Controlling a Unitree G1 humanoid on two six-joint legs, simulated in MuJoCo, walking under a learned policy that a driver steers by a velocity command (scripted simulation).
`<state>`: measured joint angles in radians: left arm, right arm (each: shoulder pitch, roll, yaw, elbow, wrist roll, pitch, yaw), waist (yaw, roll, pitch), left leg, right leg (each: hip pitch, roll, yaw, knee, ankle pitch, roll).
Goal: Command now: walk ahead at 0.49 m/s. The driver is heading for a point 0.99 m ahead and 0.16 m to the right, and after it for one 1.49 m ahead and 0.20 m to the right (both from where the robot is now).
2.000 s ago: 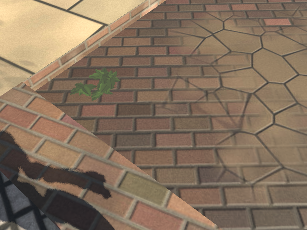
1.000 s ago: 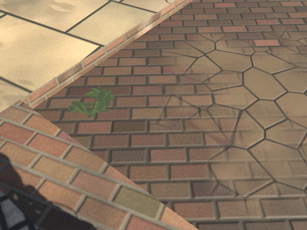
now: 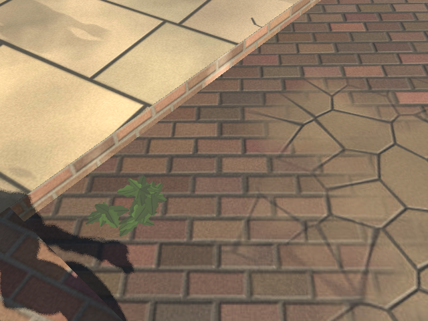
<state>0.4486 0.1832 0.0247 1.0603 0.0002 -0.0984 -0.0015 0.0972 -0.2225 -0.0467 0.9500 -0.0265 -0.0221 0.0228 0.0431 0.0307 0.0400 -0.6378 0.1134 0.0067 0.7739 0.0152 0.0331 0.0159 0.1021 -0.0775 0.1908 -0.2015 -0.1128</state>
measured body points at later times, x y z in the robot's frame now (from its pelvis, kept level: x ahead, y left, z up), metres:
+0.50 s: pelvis +0.29 +0.05 -0.03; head +0.32 +0.05 +0.42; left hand +0.44 +0.28 -0.16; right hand +0.27 -0.17 -0.18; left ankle +0.23 +0.12 -0.75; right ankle +0.43 -0.09 -0.75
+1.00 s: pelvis +0.62 +0.04 -0.13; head +0.64 +0.04 +0.32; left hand +0.61 +0.30 -0.27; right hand +0.81 -0.20 -0.23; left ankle +0.80 +0.19 -0.83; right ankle +0.56 -0.06 -0.87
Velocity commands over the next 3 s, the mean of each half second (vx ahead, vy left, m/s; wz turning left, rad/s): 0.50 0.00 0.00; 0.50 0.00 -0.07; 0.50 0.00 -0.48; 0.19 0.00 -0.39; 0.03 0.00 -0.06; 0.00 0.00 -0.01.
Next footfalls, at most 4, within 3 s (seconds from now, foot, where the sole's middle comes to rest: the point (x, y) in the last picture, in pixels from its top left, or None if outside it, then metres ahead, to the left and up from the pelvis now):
0.20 left None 0.26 0.12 -0.78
0.68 right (256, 306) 0.60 -0.06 -0.90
1.10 left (193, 239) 0.85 0.18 -0.90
1.62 right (276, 198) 1.05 -0.16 -0.90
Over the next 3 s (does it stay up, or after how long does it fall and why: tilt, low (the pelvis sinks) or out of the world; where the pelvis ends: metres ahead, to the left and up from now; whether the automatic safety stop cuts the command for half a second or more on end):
stays up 1.08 -0.04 -0.13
